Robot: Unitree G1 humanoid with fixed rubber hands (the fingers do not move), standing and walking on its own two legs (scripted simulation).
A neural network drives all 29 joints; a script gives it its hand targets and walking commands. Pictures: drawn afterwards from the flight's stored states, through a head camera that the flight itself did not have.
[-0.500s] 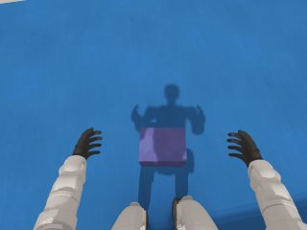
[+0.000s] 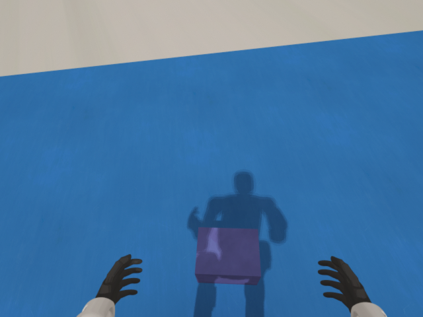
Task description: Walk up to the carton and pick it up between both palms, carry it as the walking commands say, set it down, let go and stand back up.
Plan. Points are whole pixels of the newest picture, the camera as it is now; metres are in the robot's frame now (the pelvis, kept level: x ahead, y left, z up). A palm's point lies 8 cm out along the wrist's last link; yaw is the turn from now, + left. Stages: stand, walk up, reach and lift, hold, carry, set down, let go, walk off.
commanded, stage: let go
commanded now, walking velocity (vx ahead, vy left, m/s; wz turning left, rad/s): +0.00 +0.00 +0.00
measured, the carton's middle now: (227, 256) +0.43 -0.02 -0.69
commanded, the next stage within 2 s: stand in 0.26 s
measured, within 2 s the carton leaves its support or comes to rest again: neither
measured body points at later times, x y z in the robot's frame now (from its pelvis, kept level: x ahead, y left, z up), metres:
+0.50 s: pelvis +0.04 +0.02 +0.00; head -0.01 +0.02 +0.44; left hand +0.16 +0.26 -0.11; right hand +0.15 -0.24 -0.10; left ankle -0.04 +0.12 -0.74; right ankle +0.01 -0.09 -0.74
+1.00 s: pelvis +0.03 +0.01 -0.01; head -0.01 +0.02 +0.44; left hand +0.05 +0.25 -0.15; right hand +0.00 -0.23 -0.15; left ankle -0.04 +0.12 -0.74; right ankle +0.01 -0.09 -0.74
